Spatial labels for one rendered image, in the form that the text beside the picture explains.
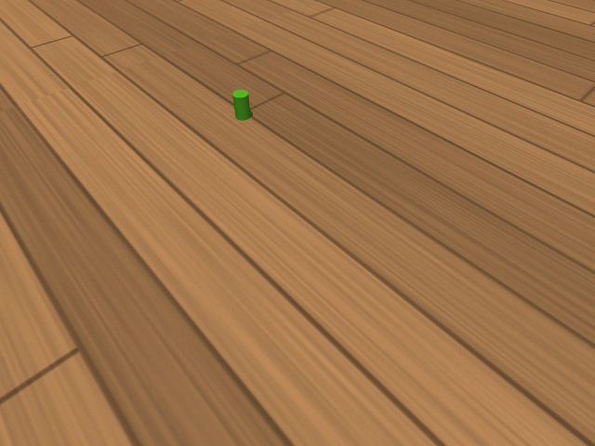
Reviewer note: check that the can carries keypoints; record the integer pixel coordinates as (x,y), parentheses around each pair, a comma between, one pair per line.
(241,104)

